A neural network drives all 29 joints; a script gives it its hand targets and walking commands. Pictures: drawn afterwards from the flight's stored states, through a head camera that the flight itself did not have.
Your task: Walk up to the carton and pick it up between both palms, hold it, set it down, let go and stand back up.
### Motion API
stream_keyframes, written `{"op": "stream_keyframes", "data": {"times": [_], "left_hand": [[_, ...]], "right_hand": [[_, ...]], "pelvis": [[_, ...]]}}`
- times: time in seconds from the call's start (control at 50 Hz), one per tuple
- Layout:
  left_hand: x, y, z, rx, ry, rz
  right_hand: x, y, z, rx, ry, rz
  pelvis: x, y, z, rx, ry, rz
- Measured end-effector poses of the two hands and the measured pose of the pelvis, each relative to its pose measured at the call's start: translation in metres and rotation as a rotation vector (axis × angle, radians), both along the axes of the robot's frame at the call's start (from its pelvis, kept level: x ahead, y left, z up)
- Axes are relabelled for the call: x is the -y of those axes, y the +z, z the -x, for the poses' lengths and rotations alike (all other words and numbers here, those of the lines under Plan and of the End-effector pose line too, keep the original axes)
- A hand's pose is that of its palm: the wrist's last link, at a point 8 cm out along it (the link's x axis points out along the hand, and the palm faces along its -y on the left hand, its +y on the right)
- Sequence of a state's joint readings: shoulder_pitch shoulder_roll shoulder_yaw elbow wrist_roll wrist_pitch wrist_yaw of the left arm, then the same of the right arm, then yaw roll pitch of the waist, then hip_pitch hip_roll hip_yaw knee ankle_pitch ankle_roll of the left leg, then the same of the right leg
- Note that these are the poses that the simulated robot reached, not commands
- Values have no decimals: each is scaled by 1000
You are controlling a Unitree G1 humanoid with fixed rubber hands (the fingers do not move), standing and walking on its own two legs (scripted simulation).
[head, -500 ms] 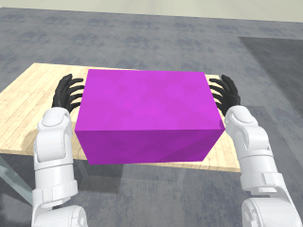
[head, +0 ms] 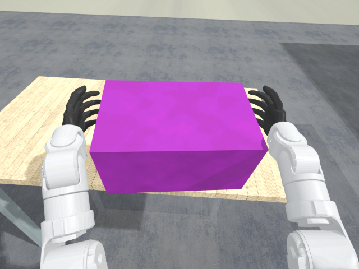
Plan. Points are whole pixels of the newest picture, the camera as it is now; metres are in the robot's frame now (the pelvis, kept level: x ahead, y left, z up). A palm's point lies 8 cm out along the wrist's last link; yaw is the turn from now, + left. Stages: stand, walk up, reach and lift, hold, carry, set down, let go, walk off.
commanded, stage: hold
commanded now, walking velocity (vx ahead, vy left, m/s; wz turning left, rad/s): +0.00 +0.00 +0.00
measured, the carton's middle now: (176, 136) +0.38 +0.00 +0.12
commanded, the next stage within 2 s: none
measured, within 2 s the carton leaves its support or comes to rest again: neither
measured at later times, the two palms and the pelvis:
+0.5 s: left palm (70, 120) +0.34 +0.21 +0.21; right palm (274, 116) +0.35 -0.20 +0.20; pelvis -0.01 +0.00 +0.00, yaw +0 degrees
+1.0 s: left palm (71, 120) +0.34 +0.21 +0.20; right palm (274, 116) +0.35 -0.20 +0.20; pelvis +0.00 +0.00 +0.00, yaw +0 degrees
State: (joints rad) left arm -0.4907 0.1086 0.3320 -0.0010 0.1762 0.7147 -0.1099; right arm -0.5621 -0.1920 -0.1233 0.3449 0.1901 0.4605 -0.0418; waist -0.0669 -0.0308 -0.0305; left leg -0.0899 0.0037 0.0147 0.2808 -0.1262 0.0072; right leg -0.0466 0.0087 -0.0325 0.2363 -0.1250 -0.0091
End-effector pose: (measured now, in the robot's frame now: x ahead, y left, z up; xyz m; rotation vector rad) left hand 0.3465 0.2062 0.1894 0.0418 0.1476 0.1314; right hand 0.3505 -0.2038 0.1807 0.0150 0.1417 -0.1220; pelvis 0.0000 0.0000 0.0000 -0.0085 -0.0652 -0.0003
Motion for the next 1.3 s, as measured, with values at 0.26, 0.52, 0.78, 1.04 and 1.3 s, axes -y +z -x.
{"op": "stream_keyframes", "data": {"times": [0.26, 0.52, 0.78, 1.04, 1.3], "left_hand": [[-2, 15, 5, 6, 11, 10], [-4, 15, 3, -11, 16, 9], [0, 16, -1, -5, 10, -1], [-3, 13, 3, -8, 12, 2], [-9, 14, 4, -4, 17, 11]], "right_hand": [[-2, 18, 2, 11, 8, 10], [-4, 16, -3, -7, 14, 6], [0, 19, -5, 2, 9, 14], [-3, 14, -2, -2, 11, 9], [-9, 16, -2, 2, 15, 17]], "pelvis": [[1, 0, 3, 24, -3, -2], [2, 0, 5, 24, -3, -2], [3, 0, 0, 23, 0, 0], [3, 0, 2, 26, -3, -2], [0, 0, 7, 25, 3, -1]]}}
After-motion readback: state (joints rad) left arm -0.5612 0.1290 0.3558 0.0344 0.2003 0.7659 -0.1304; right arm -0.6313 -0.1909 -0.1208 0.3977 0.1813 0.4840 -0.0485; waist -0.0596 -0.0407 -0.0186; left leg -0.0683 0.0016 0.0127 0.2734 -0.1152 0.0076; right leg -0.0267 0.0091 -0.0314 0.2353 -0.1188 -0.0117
